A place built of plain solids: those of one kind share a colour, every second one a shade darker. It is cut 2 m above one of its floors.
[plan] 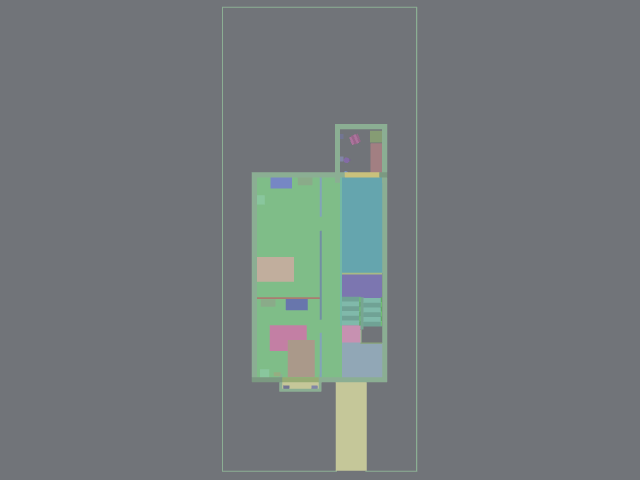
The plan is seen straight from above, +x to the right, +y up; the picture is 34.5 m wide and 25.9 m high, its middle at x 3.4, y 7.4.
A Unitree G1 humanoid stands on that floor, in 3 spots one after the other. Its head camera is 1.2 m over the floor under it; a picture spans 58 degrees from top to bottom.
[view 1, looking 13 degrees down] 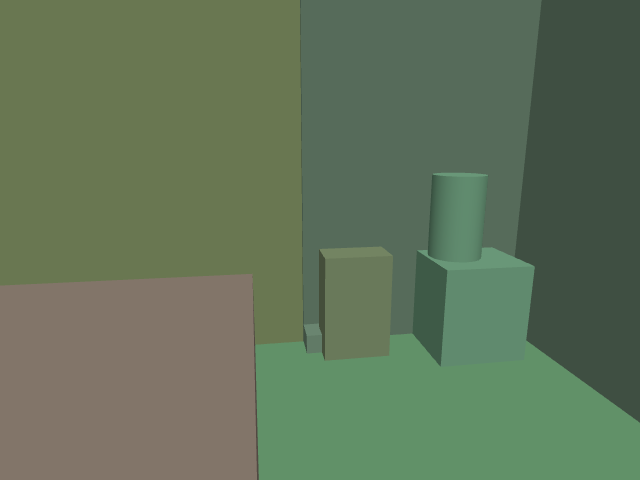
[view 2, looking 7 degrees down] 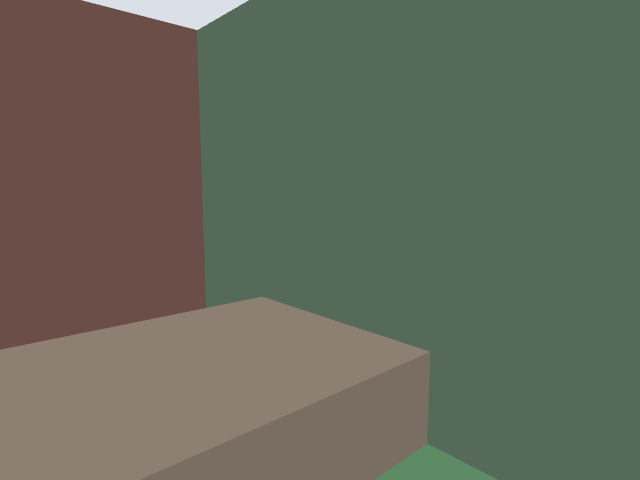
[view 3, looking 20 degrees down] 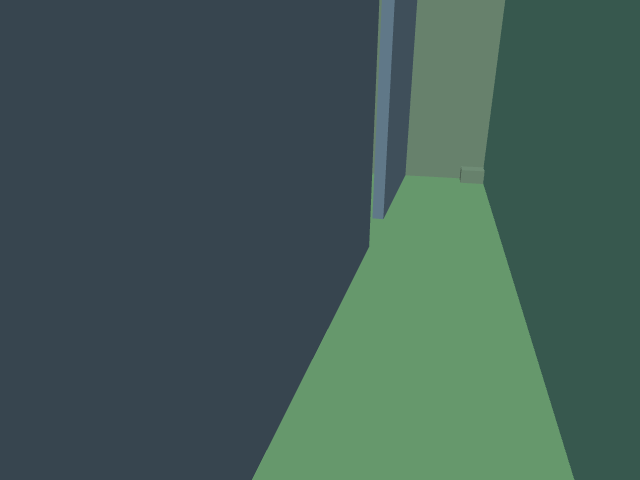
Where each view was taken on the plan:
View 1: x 1.65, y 2.45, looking -99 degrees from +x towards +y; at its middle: wall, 2.55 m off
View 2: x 1.65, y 7.57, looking -132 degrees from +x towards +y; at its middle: wall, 2.49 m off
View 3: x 3.99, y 4.78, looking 106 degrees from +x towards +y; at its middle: corridor_wall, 1.92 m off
